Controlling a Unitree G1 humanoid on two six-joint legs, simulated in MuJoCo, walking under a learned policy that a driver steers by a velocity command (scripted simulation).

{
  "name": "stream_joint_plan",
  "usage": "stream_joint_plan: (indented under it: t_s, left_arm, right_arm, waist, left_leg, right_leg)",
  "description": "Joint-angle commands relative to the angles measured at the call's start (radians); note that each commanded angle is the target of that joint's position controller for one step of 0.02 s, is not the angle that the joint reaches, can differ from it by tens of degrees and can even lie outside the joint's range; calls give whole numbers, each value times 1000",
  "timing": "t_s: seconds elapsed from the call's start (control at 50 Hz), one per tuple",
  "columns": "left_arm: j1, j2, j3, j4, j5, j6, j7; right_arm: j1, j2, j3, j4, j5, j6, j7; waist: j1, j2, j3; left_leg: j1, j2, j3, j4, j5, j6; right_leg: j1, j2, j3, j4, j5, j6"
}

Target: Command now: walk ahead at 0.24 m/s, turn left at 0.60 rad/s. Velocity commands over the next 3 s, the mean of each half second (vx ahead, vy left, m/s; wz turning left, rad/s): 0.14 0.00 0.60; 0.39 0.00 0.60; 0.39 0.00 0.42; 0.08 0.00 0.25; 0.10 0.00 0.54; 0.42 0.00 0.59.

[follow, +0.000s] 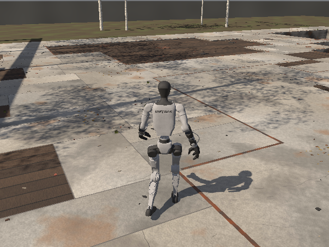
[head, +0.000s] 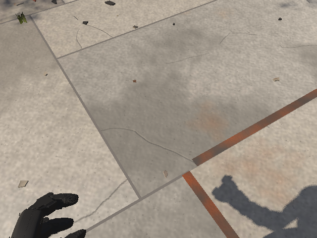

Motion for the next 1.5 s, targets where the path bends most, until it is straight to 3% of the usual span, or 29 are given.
stream_joint_plan:
  t_s: [0.02,0.04,0.1,0.2,0.38,0.4,0.42,0.44,0.46,0.48,0.54,0.64,0.74,0.82,0.84,0.86,0.88,0.9,0.98,1.1,1.22,1.28,1.32,1.34,1.36,1.38,1.4,1.44,1.5]
  left_arm:
    - [202,101,40,-48,-13,37,20]
    - [153,82,31,-38,-15,46,24]
    - [88,102,38,-4,1,44,25]
    - [59,156,61,31,-17,58,39]
    - [87,203,76,83,-62,103,26]
    - [143,174,70,108,-57,105,21]
    - [164,109,50,97,-18,103,14]
    - [92,100,41,28,-7,97,18]
    - [29,148,57,27,-27,88,15]
    - [16,164,65,19,-46,79,8]
    - [32,167,73,45,-29,57,5]
    - [-2,106,51,52,-29,31,-4]
    - [-27,121,48,34,-46,18,-14]
    - [148,147,69,78,-41,0,-6]
    - [276,188,81,99,-28,-3,3]
    - [368,297,103,119,-4,4,5]
    - [338,257,96,117,-15,4,-1]
    - [296,192,78,105,-29,6,4]
    - [231,106,51,106,-18,10,24]
    - [271,142,58,147,-21,11,30]
    - [353,185,62,200,-46,32,32]
    - [356,232,70,212,-57,50,35]
    - [336,218,57,201,-54,53,44]
    - [410,105,19,149,-5,36,33]
    - [471,116,2,182,-15,19,17]
    - [358,203,33,171,-53,21,12]
    - [281,175,24,135,-67,23,15]
    - [283,155,26,155,-44,42,32]
    - [377,111,22,192,-31,84,44]
  right_arm:
    - [30,-189,-39,-95,18,7,-1]
    - [-21,-178,-40,-107,12,21,-7]
    - [1,-87,-29,-117,7,54,-16]
    - [-80,-64,-19,-159,-7,56,1]
    - [-188,-107,-46,-228,-9,72,40]
    - [-134,-143,-63,-212,-8,72,30]
    - [-58,-251,-94,-205,-3,69,10]
    - [-26,-296,-98,-215,-8,48,12]
    - [-16,-233,-81,-209,-10,18,25]
    - [-38,-198,-67,-199,-7,-3,29]
    - [-125,-149,-41,-213,-5,-14,16]
    - [-101,-174,-50,-200,-11,-25,0]
    - [-60,-183,-55,-173,3,-19,7]
    - [-86,-109,-33,-172,1,-14,9]
    - [-86,-41,-12,-178,-6,-16,9]
    - [-57,1,3,-232,15,-27,6]
    - [-40,-91,-17,-220,30,-34,2]
    - [-81,-140,-32,-206,22,-30,2]
    - [-131,-87,-30,-190,8,-25,18]
    - [-224,-27,-7,-228,3,-28,37]
    - [-389,8,12,-275,8,-39,81]
    - [-318,-54,-17,-271,-6,-41,86]
    - [-55,-140,-63,-199,-17,-35,65]
    - [13,-247,-76,-185,-40,-26,44]
    - [6,-211,-56,-213,-36,-29,41]
    - [-25,-157,-38,-207,-34,-29,48]
    - [-83,-133,-29,-190,-22,-34,53]
    - [-184,-85,-15,-176,-12,-43,53]
    - [-261,-83,-15,-154,-34,-58,54]
  waist:
    - [133,-104,-333]
    - [115,-51,-217]
    - [53,-129,-109]
    - [67,-107,-173]
    - [77,-101,-110]
    - [66,-46,-135]
    - [69,206,-163]
    - [39,293,-182]
    - [-4,157,-172]
    - [20,138,-139]
    - [63,133,-78]
    - [49,116,-71]
    - [33,126,-56]
    - [133,119,-86]
    - [182,19,-153]
    - [168,-263,-205]
    - [154,-255,-134]
    - [154,-191,-53]
    - [126,-135,-5]
    - [144,-92,-5]
    - [184,-67,48]
    - [96,-110,-28]
    - [-58,-77,-175]
    - [0,169,-335]
    - [7,185,-578]
    - [-29,62,-513]
    - [5,61,-340]
    - [82,20,-183]
    - [153,55,-170]
  left_leg:
    - [-470,87,65,442,4,-78]
    - [-460,118,97,397,43,-92]
    - [-322,160,159,233,103,-96]
    - [-266,199,186,-14,295,-81]
    - [-89,142,286,-456,388,22]
    - [30,137,249,-524,465,60]
    - [206,330,-30,-582,685,148]
    - [261,472,-360,-646,387,345]
    - [255,452,-365,-706,229,349]
    - [228,420,-315,-725,98,302]
    - [130,335,-209,-765,86,238]
    - [59,266,-105,-746,268,222]
    - [-26,271,-175,-699,209,217]
    - [-141,198,-190,-540,140,151]
    - [-257,132,-108,-315,52,102]
    - [-523,17,52,10,-66,47]
    - [-643,85,46,179,-12,27]
    - [-675,122,50,235,78,24]
    - [-588,196,94,190,298,7]
    - [-596,206,154,-27,488,-24]
    - [-471,172,260,-314,557,26]
    - [-281,80,314,-377,438,95]
    - [154,63,274,-494,656,153]
    - [603,354,-114,-390,1004,282]
    - [691,560,-463,-474,1120,428]
    - [577,499,-286,-493,1185,376]
    - [425,444,-131,-513,1189,328]
    - [150,353,-3,-603,1070,264]
    - [-69,314,106,-689,1083,273]
  right_leg:
    - [698,-433,436,-111,358,-232]
    - [543,-376,322,-140,398,-217]
    - [270,-298,140,-242,370,-205]
    - [315,-344,36,-282,377,-233]
    - [357,-344,-71,-137,69,-111]
    - [294,-303,-109,-42,-45,-56]
    - [84,-188,-210,250,-333,30]
    - [-195,-44,-106,485,-598,74]
    - [-262,-65,36,576,-546,58]
    - [-278,-90,64,566,-453,32]
    - [-212,-107,65,458,-253,38]
    - [-69,-48,45,175,-98,75]
    - [69,-23,66,29,-92,74]
    - [354,-40,62,-75,-79,25]
    - [536,-180,208,-112,-178,-26]
    - [699,-406,630,-274,-556,-163]
    - [654,-459,793,-341,-744,-205]
    - [595,-425,673,-330,-680,-180]
    - [461,-291,280,-359,-214,-114]
    - [484,-274,38,-381,130,-131]
    - [527,-299,-88,-375,264,-114]
    - [598,-312,-129,-190,772,-95]
    - [422,-250,-170,186,771,-28]
    - [9,-124,-167,585,-36,38]
    - [-87,-28,31,836,-600,59]
    - [-100,-85,113,860,-538,56]
    - [-146,-123,79,793,-486,51]
    - [-78,-167,62,659,-382,65]
    - [100,-151,40,577,-262,108]
Next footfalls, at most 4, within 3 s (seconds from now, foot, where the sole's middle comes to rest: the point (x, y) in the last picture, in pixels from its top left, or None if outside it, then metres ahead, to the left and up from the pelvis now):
0.40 left None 0.15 0.15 -0.75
0.84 right None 0.38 -0.01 -0.75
1.32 left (55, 234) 0.47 0.39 -0.75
1.74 right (85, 180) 0.69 0.28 -0.75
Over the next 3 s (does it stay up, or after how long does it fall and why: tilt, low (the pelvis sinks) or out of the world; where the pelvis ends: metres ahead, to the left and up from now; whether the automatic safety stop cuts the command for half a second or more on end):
stays up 0.53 0.57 0.00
